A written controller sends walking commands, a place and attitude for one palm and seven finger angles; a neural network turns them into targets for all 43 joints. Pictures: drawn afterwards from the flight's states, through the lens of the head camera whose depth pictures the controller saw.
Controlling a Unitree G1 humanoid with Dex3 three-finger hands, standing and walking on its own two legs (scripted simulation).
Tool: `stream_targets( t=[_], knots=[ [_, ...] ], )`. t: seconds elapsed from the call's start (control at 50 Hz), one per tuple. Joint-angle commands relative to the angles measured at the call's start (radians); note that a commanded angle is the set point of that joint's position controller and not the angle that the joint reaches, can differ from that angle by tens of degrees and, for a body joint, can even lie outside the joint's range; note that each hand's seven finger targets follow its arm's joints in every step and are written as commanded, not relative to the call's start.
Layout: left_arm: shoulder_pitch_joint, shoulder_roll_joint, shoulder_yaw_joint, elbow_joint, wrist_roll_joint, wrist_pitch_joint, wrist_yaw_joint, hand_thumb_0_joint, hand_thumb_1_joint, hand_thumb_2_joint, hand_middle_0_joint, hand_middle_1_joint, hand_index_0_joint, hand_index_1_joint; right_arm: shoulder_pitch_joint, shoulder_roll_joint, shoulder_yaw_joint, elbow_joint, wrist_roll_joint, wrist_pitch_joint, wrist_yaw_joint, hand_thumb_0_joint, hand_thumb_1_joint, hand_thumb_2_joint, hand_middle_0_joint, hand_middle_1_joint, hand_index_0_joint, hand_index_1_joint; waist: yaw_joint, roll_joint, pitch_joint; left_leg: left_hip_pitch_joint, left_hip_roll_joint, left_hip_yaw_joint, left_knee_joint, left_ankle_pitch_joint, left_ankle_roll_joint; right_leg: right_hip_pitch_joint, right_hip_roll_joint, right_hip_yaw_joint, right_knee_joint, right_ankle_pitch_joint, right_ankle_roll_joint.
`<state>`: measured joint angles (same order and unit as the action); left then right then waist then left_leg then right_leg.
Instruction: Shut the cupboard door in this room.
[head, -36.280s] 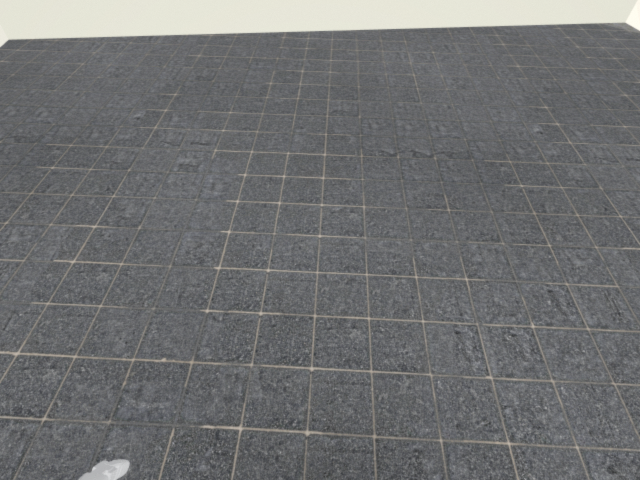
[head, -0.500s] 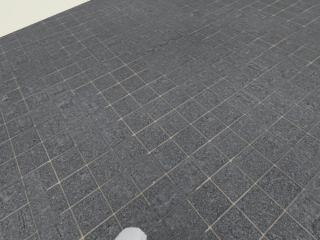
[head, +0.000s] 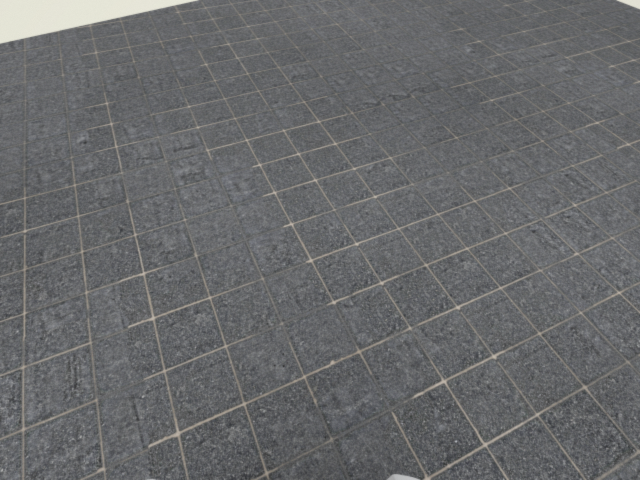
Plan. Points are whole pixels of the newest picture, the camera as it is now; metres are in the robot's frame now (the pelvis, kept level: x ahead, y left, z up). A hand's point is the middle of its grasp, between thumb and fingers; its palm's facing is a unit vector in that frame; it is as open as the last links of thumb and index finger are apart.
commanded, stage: turn or walk to find it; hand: left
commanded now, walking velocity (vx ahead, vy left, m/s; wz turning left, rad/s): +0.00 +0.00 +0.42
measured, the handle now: out of the picture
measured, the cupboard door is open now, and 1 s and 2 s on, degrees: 90 90 90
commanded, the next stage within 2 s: none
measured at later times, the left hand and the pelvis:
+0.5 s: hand out of the picture -0.02 +0.21 -0.19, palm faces +0.28 -0.93 -0.22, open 7.4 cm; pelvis -0.01 +0.00 -0.02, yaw +14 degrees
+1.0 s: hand out of the picture -0.01 +0.17 -0.15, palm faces +0.43 -0.86 -0.28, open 7.4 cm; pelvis -0.01 -0.04 +0.00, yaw +25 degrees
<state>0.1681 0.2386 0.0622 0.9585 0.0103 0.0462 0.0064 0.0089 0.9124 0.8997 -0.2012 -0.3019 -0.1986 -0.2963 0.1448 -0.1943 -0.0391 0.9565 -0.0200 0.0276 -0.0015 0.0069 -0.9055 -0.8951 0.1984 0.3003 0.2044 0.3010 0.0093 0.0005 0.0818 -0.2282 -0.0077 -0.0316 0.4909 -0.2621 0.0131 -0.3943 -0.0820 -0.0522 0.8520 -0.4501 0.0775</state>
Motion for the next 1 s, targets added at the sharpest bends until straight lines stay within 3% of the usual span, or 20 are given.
stream_targets(
  t=[0.0, 0.04, 0.08, 0.1, 0.14, 0.2, 0.32, 0.4, 0.42, 0.46, 0.5, 0.6, 0.72, 0.8, 0.82, 0.84, 0.86, 0.88, 0.94, 0.98],
  knots=[
    [0.055, 0.065, 0.007, -0.063, -0.003, -0.029, 0.006, 0.0, 0.9, 0.9, -0.2, -0.3, -0.2, -0.3, 0.003, -0.206, -0.065, -0.056, -0.003, -0.008, -0.009, 0.0, -0.9, -0.9, 0.2, 0.3, 0.2, 0.3, -0.006, 0.168, -0.098, 0.02, 0.21, -0.233, -0.081, 0.423, 0.134, 0.098, 0.044, -0.031, -0.204, 0.074, -0.004],
    [0.129, 0.087, 0.012, -0.049, -0.001, -0.045, 0.01, 0.0, 0.9, 0.9, -0.2, -0.3, -0.2, -0.3, -0.008, -0.183, -0.064, -0.066, 0.005, -0.009, -0.006, 0.0, -0.9, -0.9, 0.2, 0.3, 0.2, 0.3, 0.033, 0.106, -0.136, -0.058, 0.151, -0.206, 0.018, 0.316, 0.074, 0.265, 0.014, -0.02, -0.443, 0.251, -0.012],
    [0.147, 0.226, 0.039, -0.06, 0.019, -0.058, 0.021, 0.0, 0.9, 0.9, -0.2, -0.3, -0.2, -0.3, -0.001, -0.088, -0.05, -0.108, 0.014, -0.01, 0.003, 0.0, -0.9, -0.9, 0.2, 0.3, 0.2, 0.3, 0.045, -0.291, -0.12, -0.328, -0.058, -0.002, 0.378, -0.299, -0.038, 0.382, -0.376, 0.337, -0.55, 0.456, -0.183],
    [0.149, 0.204, 0.046, -0.066, 0.01, -0.06, 0.027, 0.0, 0.9, 0.9, -0.2, -0.3, -0.2, -0.3, -0.014, -0.138, -0.061, -0.102, 0.005, 0.009, -0.002, 0.0, -0.9, -0.9, 0.2, 0.3, 0.2, 0.3, 0.058, -0.284, -0.123, -0.3, -0.015, -0.061, 0.554, -0.339, -0.033, 0.277, -0.408, 0.349, -0.572, 0.461, -0.238],
    [0.048, 0.156, 0.033, -0.087, 0.01, -0.056, 0.027, 0.0, 0.9, 0.9, -0.2, -0.3, -0.2, -0.3, -0.012, -0.127, -0.065, -0.07, 0.004, 0.017, 0.008, 0.0, -0.9, -0.9, 0.2, 0.3, 0.2, 0.3, 0.008, -0.166, -0.049, -0.32, 0.014, -0.059, 0.714, -0.236, -0.04, 0.205, -0.311, 0.218, -0.54, 0.44, -0.232],
    [0.002, 0.125, 0.024, -0.106, 0.017, -0.058, 0.026, 0.0, 0.9, 0.9, -0.2, -0.3, -0.2, -0.3, 0.035, -0.099, -0.057, -0.042, 0.005, 0.023, 0.02, 0.0, -0.9, -0.9, 0.2, 0.3, 0.2, 0.3, -0.018, -0.187, -0.062, -0.276, 0.029, -0.003, 0.664, -0.164, -0.064, 0.2, -0.245, 0.049, -0.522, 0.462, -0.181],
    [0.12, 0.182, 0.042, -0.061, 0.022, -0.054, 0.021, 0.0, 0.9, 0.9, -0.2, -0.3, -0.2, -0.3, -0.053, -0.075, -0.032, -0.064, 0.013, 0.006, 0.02, 0.0, -0.9, -0.9, 0.2, 0.3, 0.2, 0.3, 0.052, -0.205, -0.105, -0.206, 0.022, 0.085, 0.323, -0.22, -0.069, 0.331, -0.269, 0.011, -0.447, 0.663, -0.208],
    [0.091, 0.187, 0.045, -0.046, 0.013, -0.046, 0.019, 0.0, 0.9, 0.9, -0.2, -0.3, -0.2, -0.3, 0.025, -0.089, -0.03, -0.044, 0.013, -0.008, 0.015, 0.0, -0.9, -0.9, 0.2, 0.3, 0.2, 0.3, 0.005, -0.185, -0.141, -0.03, 0.017, 0.119, 0.024, -0.038, -0.054, 0.288, -0.252, -0.054, -0.332, 0.615, -0.143],
    [0.091, 0.171, 0.044, -0.053, 0.004, -0.039, 0.016, 0.0, 0.9, 0.9, -0.2, -0.3, -0.2, -0.3, 0.061, -0.126, -0.037, -0.037, 0.01, -0.017, 0.016, 0.0, -0.9, -0.9, 0.2, 0.3, 0.2, 0.3, -0.02, -0.093, -0.163, 0.099, 0.047, 0.091, -0.09, 0.099, -0.038, 0.197, -0.227, -0.088, -0.239, 0.529, -0.096],
    [0.062, 0.068, 0.012, -0.108, 0.0, -0.027, 0.009, 0.0, 0.9, 0.9, -0.2, -0.3, -0.2, -0.3, 0.142, -0.286, -0.075, -0.035, 0.004, -0.019, 0.007, 0.0, -0.9, -0.9, 0.2, 0.3, 0.2, 0.3, -0.061, 0.299, -0.169, 0.246, 0.42, -0.337, -0.153, 0.595, 0.171, -0.147, -0.041, -0.108, 0.093, -0.218, 0.005],
    [-0.045, 0.077, 0.016, -0.103, 0.002, -0.014, 0.016, 0.0, 0.9, 0.9, -0.2, -0.3, -0.2, -0.3, 0.127, -0.252, -0.073, -0.019, -0.001, -0.016, -0.015, 0.0, -0.9, -0.9, 0.2, 0.3, 0.2, 0.3, -0.072, 0.269, -0.11, 0.124, 0.368, -0.317, -0.167, 0.422, 0.198, -0.169, -0.046, 0.01, 0.231, -0.154, -0.007],
    [0.018, 0.069, 0.015, -0.053, 0.002, -0.017, -0.003, 0.0, 0.9, 0.9, -0.2, -0.3, -0.2, -0.3, 0.04, -0.2, -0.051, -0.045, 0.0, -0.025, -0.018, 0.0, -0.9, -0.9, 0.2, 0.3, 0.2, 0.3, -0.018, 0.142, -0.105, 0.121, 0.243, -0.164, -0.148, 0.432, 0.143, -0.124, -0.02, 0.008, 0.175, 0.006, 0.002],
    [-0.012, 0.057, 0.007, -0.079, -0.001, -0.021, 0.002, 0.0, 0.9, 0.9, -0.2, -0.3, -0.2, -0.3, 0.055, -0.205, -0.064, -0.047, -0.005, -0.015, -0.012, 0.0, -0.9, -0.9, 0.2, 0.3, 0.2, 0.3, -0.035, 0.157, -0.112, 0.105, 0.233, -0.214, -0.119, 0.454, 0.151, -0.035, 0.021, -0.007, -0.038, -0.008, 0.003],
    [0.075, 0.068, 0.01, -0.062, -0.005, -0.036, 0.007, 0.0, 0.9, 0.9, -0.2, -0.3, -0.2, -0.3, 0.016, -0.196, -0.067, -0.062, -0.001, -0.008, -0.007, 0.0, -0.9, -0.9, 0.2, 0.3, 0.2, 0.3, 0.006, 0.156, -0.124, -0.009, 0.194, -0.238, -0.054, 0.4, 0.116, 0.163, 0.049, -0.029, -0.296, 0.145, -0.01],
    [0.11, 0.083, 0.014, -0.054, -0.003, -0.043, 0.01, 0.0, 0.9, 0.9, -0.2, -0.3, -0.2, -0.3, 0.007, -0.181, -0.065, -0.069, 0.003, -0.009, -0.006, 0.0, -0.9, -0.9, 0.2, 0.3, 0.2, 0.3, 0.027, 0.115, -0.135, -0.079, 0.157, -0.226, -0.006, 0.307, 0.08, 0.266, 0.026, -0.019, -0.418, 0.239, -0.016],
    [0.139, 0.141, 0.024, -0.052, 0.009, -0.054, 0.016, 0.0, 0.9, 0.9, -0.2, -0.3, -0.2, -0.3, 0.021, -0.135, -0.058, -0.078, 0.012, -0.011, 0.0, 0.0, -0.9, -0.9, 0.2, 0.3, 0.2, 0.3, 0.037, -0.051, -0.156, -0.199, 0.074, -0.142, 0.126, 0.116, 0.022, 0.379, -0.118, 0.115, -0.516, 0.264, -0.055],
    [0.14, 0.215, 0.038, -0.06, 0.02, -0.057, 0.021, 0.0, 0.9, 0.9, -0.2, -0.3, -0.2, -0.3, 0.012, -0.082, -0.049, -0.107, 0.013, -0.011, 0.004, 0.0, -0.9, -0.9, 0.2, 0.3, 0.2, 0.3, 0.041, -0.287, -0.113, -0.341, -0.061, -0.008, 0.339, -0.259, -0.039, 0.385, -0.349, 0.344, -0.563, 0.38, -0.168],
    [0.136, 0.213, 0.042, -0.073, 0.009, -0.058, 0.022, 0.0, 0.9, 0.9, -0.2, -0.3, -0.2, -0.3, 0.003, -0.14, -0.064, -0.098, 0.004, 0.01, 0.001, 0.0, -0.9, -0.9, 0.2, 0.3, 0.2, 0.3, 0.054, -0.283, -0.102, -0.3, -0.023, -0.066, 0.528, -0.331, -0.034, 0.228, -0.404, 0.375, -0.607, 0.304, -0.229],
    [-0.003, 0.128, 0.026, -0.111, 0.01, -0.054, 0.026, 0.0, 0.9, 0.9, -0.2, -0.3, -0.2, -0.3, 0.033, -0.123, -0.066, -0.052, -0.001, 0.022, 0.015, 0.0, -0.9, -0.9, 0.2, 0.3, 0.2, 0.3, -0.019, -0.146, -0.027, -0.312, 0.021, -0.049, 0.725, -0.171, -0.045, 0.159, -0.268, 0.161, -0.562, 0.317, -0.198],
    [0.006, 0.114, 0.021, -0.111, 0.012, -0.061, 0.024, 0.0, 0.9, 0.9, -0.2, -0.3, -0.2, -0.3, 0.053, -0.108, -0.059, -0.04, 0.001, 0.024, 0.02, 0.0, -0.9, -0.9, 0.2, 0.3, 0.2, 0.3, -0.02, -0.177, -0.054, -0.298, 0.024, -0.018, 0.706, -0.13, -0.063, 0.194, -0.234, 0.072, -0.54, 0.41, -0.181]
  ],
)
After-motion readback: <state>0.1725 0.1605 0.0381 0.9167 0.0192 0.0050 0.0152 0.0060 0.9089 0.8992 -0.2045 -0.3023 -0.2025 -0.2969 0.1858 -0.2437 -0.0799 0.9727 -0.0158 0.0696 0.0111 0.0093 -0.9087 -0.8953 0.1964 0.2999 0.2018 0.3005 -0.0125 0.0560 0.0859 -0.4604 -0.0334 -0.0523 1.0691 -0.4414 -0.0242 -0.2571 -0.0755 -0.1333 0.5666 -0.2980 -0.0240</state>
